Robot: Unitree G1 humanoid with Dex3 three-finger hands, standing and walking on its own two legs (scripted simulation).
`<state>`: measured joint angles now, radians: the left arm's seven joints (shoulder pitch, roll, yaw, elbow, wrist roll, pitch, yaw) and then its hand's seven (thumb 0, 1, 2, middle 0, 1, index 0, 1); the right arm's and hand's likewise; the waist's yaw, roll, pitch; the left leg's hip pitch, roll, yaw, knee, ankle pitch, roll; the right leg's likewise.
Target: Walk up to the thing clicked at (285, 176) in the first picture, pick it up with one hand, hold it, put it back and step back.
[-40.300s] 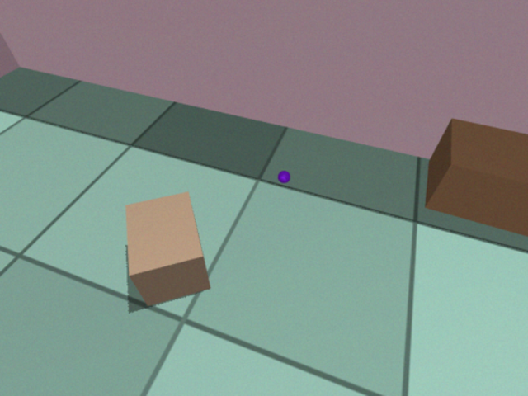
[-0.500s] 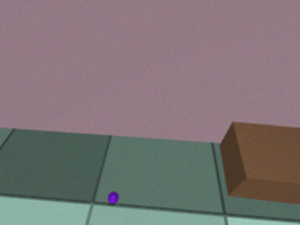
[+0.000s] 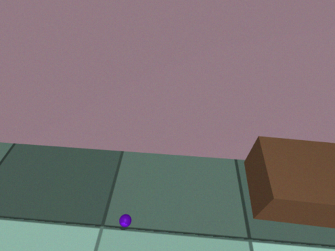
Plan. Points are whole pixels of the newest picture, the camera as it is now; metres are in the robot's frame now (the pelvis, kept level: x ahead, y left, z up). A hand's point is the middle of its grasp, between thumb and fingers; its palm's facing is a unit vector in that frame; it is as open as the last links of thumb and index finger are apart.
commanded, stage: stand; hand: left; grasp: from above
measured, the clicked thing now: (125, 220) +0.43 +0.24 -0.75
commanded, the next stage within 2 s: step back in 0.24 s
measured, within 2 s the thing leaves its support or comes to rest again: neither
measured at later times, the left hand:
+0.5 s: hand out of the picture +0.05 +0.26 -0.17, palm faces +0.00 -0.91 -0.41, open 7.4 cm
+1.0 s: hand out of the picture -0.02 +0.28 -0.18, palm faces -0.04 -0.93 -0.37, open 7.4 cm
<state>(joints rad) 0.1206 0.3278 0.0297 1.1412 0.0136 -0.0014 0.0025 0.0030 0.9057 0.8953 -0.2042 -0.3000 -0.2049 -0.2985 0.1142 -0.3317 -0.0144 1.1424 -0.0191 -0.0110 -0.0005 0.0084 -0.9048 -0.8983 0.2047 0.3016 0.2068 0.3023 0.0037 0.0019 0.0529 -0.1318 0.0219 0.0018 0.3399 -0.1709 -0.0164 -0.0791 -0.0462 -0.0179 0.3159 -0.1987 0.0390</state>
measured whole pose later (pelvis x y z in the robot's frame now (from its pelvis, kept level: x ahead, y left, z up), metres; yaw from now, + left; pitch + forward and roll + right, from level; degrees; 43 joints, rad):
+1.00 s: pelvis -0.14 +0.02 -0.02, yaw -1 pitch -1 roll -1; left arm 0.12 0.38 0.08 0.86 0.01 0.06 0.02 0.00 0.91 0.90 -0.20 -0.30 -0.21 -0.30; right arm 0.15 -0.35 -0.05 0.88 -0.03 0.03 -0.02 0.01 -0.90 -0.90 0.21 0.30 0.21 0.30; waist -0.01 -0.03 0.19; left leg -0.30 0.00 0.02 0.60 -0.29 0.04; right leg -0.41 0.09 0.11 1.01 -0.51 0.02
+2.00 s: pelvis -0.43 +0.00 -0.02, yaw -5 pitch -2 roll +2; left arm 0.23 0.35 0.07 0.86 0.04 0.06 -0.01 0.00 0.90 0.89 -0.21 -0.30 -0.21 -0.30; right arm 0.15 -0.41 -0.06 0.85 0.00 0.06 -0.02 0.01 -0.90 -0.90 0.21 0.30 0.21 0.30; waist 0.04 0.01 0.13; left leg -0.55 -0.10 -0.12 1.07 -0.45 -0.01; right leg -0.28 -0.02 0.04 0.66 -0.34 -0.01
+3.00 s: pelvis -0.65 -0.01 -0.02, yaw +0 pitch -3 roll +0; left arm 0.22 0.40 0.07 1.01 0.02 -0.01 -0.01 0.01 0.91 0.90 -0.20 -0.30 -0.20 -0.30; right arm 0.22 -0.34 -0.04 0.99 -0.04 0.00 0.02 0.01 -0.90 -0.90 0.21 0.30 0.21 0.30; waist 0.01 0.00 0.05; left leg -0.25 0.00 -0.05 0.59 -0.29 -0.01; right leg -0.25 0.00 -0.02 0.57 -0.28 -0.01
